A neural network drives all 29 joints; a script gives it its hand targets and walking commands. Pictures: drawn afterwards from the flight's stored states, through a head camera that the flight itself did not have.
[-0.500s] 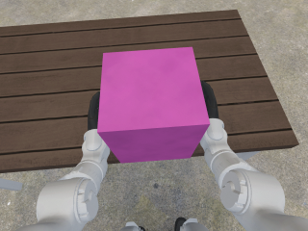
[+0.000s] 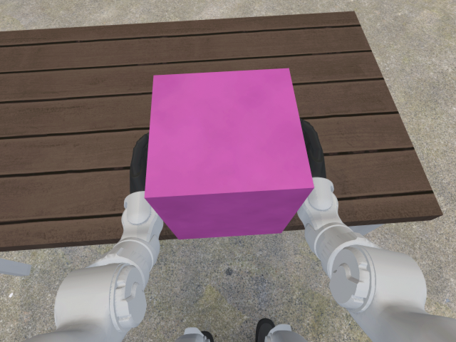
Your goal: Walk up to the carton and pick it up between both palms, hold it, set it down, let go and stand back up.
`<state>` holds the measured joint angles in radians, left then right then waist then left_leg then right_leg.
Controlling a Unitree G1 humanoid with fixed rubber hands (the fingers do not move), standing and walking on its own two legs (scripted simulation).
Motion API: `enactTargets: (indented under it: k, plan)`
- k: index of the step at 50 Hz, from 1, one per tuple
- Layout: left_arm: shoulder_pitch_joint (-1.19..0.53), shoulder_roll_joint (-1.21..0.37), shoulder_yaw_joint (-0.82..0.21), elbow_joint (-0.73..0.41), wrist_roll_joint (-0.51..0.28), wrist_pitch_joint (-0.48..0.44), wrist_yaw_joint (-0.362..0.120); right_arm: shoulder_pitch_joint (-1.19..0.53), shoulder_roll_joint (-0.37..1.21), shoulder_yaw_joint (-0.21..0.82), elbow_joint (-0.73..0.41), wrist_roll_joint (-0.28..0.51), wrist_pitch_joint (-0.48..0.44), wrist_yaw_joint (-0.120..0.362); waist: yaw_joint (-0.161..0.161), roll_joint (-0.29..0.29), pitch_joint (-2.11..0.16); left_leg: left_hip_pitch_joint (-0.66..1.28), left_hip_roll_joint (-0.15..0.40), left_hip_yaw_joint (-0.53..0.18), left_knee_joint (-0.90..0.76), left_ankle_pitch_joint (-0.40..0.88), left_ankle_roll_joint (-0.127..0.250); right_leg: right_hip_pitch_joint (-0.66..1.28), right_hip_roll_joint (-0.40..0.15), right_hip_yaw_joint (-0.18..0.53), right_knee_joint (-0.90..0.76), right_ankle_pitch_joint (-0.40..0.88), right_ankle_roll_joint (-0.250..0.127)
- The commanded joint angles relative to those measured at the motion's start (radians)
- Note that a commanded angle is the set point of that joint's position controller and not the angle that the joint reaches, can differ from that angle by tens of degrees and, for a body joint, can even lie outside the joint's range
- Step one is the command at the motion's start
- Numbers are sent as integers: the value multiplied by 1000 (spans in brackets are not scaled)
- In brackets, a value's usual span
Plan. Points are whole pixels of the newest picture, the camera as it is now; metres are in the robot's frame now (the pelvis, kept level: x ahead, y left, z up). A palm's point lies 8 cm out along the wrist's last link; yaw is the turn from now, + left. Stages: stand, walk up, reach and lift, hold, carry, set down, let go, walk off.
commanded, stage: reach and lift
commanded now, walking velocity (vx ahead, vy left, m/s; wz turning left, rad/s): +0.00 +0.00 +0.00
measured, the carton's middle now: (226, 165) +0.42 +0.01 -0.01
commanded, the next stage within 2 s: none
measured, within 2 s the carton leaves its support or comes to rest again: leaves its support in 1.10 s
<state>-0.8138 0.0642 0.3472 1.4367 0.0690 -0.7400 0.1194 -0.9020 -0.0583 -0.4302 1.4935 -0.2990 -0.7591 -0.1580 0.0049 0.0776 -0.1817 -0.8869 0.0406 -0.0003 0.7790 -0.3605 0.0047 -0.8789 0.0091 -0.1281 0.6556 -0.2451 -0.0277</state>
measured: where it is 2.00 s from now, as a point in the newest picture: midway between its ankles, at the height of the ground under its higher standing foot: outside the picture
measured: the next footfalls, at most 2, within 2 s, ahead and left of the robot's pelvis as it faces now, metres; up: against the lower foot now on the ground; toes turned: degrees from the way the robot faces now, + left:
none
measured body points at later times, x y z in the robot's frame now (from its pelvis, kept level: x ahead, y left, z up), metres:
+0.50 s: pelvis -0.02 +0.00 +0.00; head +0.13 +0.00 +0.42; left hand +0.41 +0.16 -0.01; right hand +0.42 -0.14 +0.00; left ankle -0.02 +0.10 -0.70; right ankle +0.02 -0.11 -0.70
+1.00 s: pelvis +0.00 +0.01 +0.00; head +0.11 +0.02 +0.44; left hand +0.39 +0.16 -0.02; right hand +0.40 -0.14 +0.00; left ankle -0.02 +0.11 -0.70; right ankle +0.02 -0.11 -0.70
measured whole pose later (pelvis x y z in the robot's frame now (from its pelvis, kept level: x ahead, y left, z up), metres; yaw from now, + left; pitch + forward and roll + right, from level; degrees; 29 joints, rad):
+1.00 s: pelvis +0.00 +0.01 +0.00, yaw -1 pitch +26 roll -4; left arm -0.63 0.04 0.08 1.26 -0.15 -0.63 0.17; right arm -0.70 -0.07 -0.09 1.30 -0.06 -0.60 -0.18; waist -0.02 0.08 -0.27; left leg -0.87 0.04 -0.01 0.79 -0.37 0.02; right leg -0.84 0.02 -0.12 0.62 -0.23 -0.01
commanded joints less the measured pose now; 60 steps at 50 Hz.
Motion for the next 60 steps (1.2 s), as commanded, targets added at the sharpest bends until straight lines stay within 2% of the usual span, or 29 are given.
enactTargets:
  k: [1, 5, 8, 11, 13, 16, 18, 19, 20, 21, 22, 23, 27, 31, 39, 43, 47, 51, 54, 57, 60]
  plan:
    - [-454, -652, -266, -43, 193, -53, -136, -298, 652, 275, 110, -230, -61, 168, -46, -27, -725, 295, -40, 13, -31, 661, -88, 459, 53, 19, 19, 623, 40]
    - [-448, -650, -270, -59, 197, -59, -140, -299, 638, 277, 133, -232, -86, 161, -50, -38, -725, 289, -42, 22, -36, 661, -87, 477, 59, 16, 11, 647, 43]
    - [-455, -634, -270, -58, 192, -63, -145, -308, 619, 269, 148, -238, -100, 160, -50, -47, -724, 283, -42, 20, -52, 627, -82, 465, 58, 14, 0, 609, 40]
    - [-447, -642, -276, -53, 194, -63, -145, -313, 603, 262, 148, -250, -115, 162, -50, -34, -734, 302, -41, 21, -59, 605, -85, 450, 63, 14, -15, 591, 41]
    - [-448, -632, -275, -62, 191, -57, -147, -317, 600, 267, 144, -248, -117, 164, -39, -42, -747, 289, -44, 25, -61, 583, -79, 444, 61, 16, -18, 568, 39]
    - [-458, -639, -305, -97, 180, -58, -140, -309, 587, 261, 160, -249, -118, 161, -53, -34, -783, 308, -41, 28, -65, 575, -83, 431, 69, 13, -23, 546, 38]
    - [-426, -640, -299, -82, 188, -52, -137, -304, 583, 270, 161, -243, -123, 165, -48, -17, -788, 317, -44, 20, -57, 598, -81, 432, 68, 17, -21, 571, 34]
    - [-436, -635, -314, -99, 179, -51, -138, -298, 573, 268, 166, -246, -122, 165, -47, -29, -799, 317, -45, 19, -66, 578, -82, 430, 71, 14, -25, 548, 36]
    - [-422, -631, -316, -84, 175, -44, -139, -313, 569, 268, 156, -245, -120, 165, -43, -38, -795, 309, -44, 16, -63, 583, -77, 424, 72, 16, -25, 551, 39]
    - [-472, -561, -261, -25, 177, -48, -154, -321, 586, 267, 162, -228, -100, 162, 5, -91, -765, 221, -48, 56, -85, 463, -32, 443, 48, 39, -35, 492, 27]
    - [-485, -552, -263, -19, 171, -48, -159, -339, 580, 261, 165, -232, -92, 163, -13, -91, -771, 188, -49, 56, -102, 424, -26, 474, 44, 40, -23, 493, 33]
    - [-491, -556, -271, -22, 163, -49, -157, -346, 582, 261, 180, -231, -91, 162, -3, -85, -762, 168, -55, 59, -101, 424, -29, 505, 44, 43, -16, 510, 35]
    - [-499, -593, -306, -4, 113, -30, -153, -361, 584, 309, 165, -184, -58, 160, -5, -71, -800, 229, -56, 41, -71, 471, -34, 477, 60, 40, -2, 525, 28]
    - [-504, -628, -351, -19, 58, -7, -149, -367, 604, 371, 109, -128, -12, 156, -21, -58, -846, 262, -58, 15, -39, 531, -40, 485, 72, 39, 24, 583, 29]
    - [-479, -708, -454, -142, -3, 40, -139, -338, 654, 508, -80, -27, 54, 153, -59, -19, -896, 353, -50, -48, 6, 712, -53, 500, 86, 45, 65, 721, 42]
    - [-438, -759, -530, -257, -10, 61, -120, -293, 678, 572, -182, 19, 77, 151, -67, 38, -888, 488, -29, -85, 9, 866, -81, 424, 102, 43, 45, 709, 49]
    - [-406, -790, -609, -377, -29, 83, -104, -258, 702, 654, -330, 61, 118, 148, -73, 49, -897, 551, -16, -110, -3, 930, -97, 406, 107, 53, 22, 687, 56]
    - [-402, -812, -693, -526, -54, 109, -86, -222, 755, 770, -529, 116, 187, 147, -74, 46, -918, 546, -19, -121, -27, 897, -101, 459, 103, 76, 11, 674, 58]
    - [-431, -834, -766, -690, -91, 142, -73, -205, 812, 875, -725, 171, 260, 142, -76, 37, -944, 523, -25, -127, -44, 848, -101, 508, 99, 101, 9, 651, 56]
    - [-478, -833, -821, -870, -128, 190, -63, -194, 852, 960, -897, 224, 339, 138, -74, 24, -950, 475, -39, -127, -72, 753, -90, 562, 90, 127, 4, 605, 46]
    - [-537, -804, -856, -987, -158, 252, -59, -213, 866, 1006, -1007, 268, 421, 136, -69, 7, -910, 418, -60, -117, -110, 609, -72, 613, 76, 147, -12, 521, 33]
